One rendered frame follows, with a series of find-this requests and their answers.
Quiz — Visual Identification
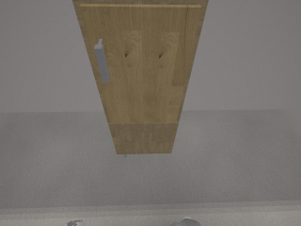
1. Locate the cupboard door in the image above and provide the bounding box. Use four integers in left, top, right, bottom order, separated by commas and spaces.
79, 4, 202, 123

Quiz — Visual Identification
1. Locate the handle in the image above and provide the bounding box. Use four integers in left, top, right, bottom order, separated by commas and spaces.
94, 39, 110, 83

